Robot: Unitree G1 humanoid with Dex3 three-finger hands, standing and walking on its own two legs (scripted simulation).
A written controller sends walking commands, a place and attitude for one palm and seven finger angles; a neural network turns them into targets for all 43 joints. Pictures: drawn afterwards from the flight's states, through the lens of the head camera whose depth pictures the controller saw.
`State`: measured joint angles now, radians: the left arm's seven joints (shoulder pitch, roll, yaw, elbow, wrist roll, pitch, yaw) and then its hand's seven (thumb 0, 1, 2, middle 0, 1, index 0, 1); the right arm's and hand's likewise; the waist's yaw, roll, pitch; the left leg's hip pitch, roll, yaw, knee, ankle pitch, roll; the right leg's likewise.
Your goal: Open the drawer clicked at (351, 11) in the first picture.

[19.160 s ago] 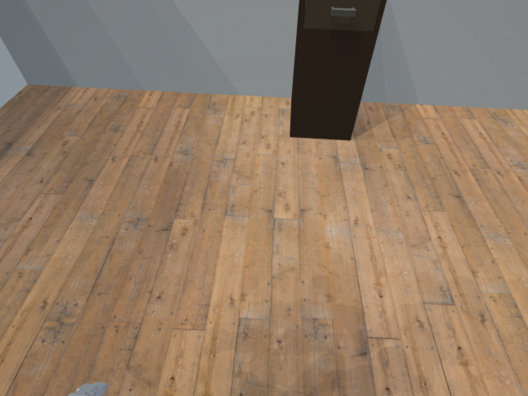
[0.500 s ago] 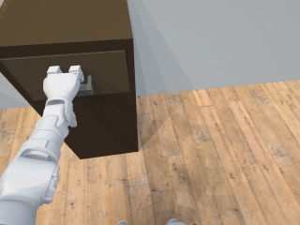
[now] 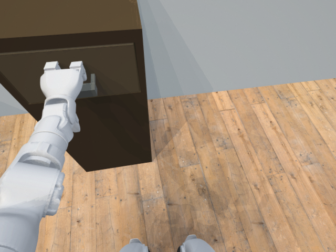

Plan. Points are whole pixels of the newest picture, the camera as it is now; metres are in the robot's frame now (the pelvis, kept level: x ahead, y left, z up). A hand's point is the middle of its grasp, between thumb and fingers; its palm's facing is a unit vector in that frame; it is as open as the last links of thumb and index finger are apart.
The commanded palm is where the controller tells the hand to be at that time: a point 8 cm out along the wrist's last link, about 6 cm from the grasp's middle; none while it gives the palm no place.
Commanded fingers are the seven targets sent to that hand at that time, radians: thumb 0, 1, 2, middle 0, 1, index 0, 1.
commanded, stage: lift the fingers back up to retry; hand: left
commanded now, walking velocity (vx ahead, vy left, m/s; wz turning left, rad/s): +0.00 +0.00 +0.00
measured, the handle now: (75, 85) +0.55 +0.22 +0.03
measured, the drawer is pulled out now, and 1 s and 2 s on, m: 0.00 0.00 0.00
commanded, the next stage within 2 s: re-aim the fingers above the handle in 0.86 s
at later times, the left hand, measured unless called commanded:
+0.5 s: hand (66, 92) +0.50 +0.22 +0.05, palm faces -0.02 -0.05 -1.00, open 13.8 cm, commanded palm +0.48 +0.22 +0.12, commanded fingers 0.00 -0.50 0.30 -0.30 -1.20 -0.30 -1.20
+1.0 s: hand (65, 86) +0.50 +0.22 +0.08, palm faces -0.04 -0.04 -1.00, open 13.8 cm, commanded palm +0.48 +0.22 +0.15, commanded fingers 0.00 -0.50 0.30 -0.30 -1.20 -0.30 -1.20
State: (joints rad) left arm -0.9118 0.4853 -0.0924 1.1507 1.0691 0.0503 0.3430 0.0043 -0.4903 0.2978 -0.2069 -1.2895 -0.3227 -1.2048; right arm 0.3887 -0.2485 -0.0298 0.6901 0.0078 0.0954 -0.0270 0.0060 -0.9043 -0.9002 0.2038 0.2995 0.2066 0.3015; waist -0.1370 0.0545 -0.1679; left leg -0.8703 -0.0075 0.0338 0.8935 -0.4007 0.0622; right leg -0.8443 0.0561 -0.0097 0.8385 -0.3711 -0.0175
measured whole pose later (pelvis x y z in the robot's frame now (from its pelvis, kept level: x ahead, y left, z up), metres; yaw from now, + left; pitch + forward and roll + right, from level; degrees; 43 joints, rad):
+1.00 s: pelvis +0.04 -0.01 +0.03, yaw +1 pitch +16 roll -1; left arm -0.75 0.44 -0.07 0.95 1.04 0.00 0.24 0.00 -0.49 0.30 -0.32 -1.20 -0.32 -1.21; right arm 0.31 -0.25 -0.05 0.67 0.02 0.13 -0.03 0.01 -0.90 -0.90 0.20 0.30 0.21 0.30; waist -0.07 0.05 -0.14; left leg -0.58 -0.02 0.02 0.68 -0.37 0.04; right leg -0.56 0.05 -0.01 0.64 -0.35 -0.03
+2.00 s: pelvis +0.02 -0.01 +0.03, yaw +0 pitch +16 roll -1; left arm -0.81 0.46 -0.04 1.02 1.07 0.02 0.27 0.00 -0.49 0.30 -0.32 -1.20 -0.32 -1.20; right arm 0.33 -0.26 -0.05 0.70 0.02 0.09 -0.04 0.01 -0.90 -0.90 0.20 0.30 0.21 0.30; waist -0.09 0.05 -0.14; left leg -0.61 -0.01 0.04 0.68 -0.35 0.04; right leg -0.60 0.05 0.00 0.66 -0.33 -0.04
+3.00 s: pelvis +0.03 -0.02 +0.03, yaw +1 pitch +15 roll -1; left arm -0.79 0.47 -0.07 1.00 1.05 0.02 0.23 0.00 -0.49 0.30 -0.32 -1.20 -0.32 -1.20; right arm 0.32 -0.26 -0.05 0.70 0.02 0.10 -0.04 0.01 -0.91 -0.90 0.20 0.30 0.21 0.30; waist -0.08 0.05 -0.13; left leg -0.58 -0.01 0.02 0.67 -0.34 0.04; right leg -0.57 0.05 -0.01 0.65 -0.33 -0.04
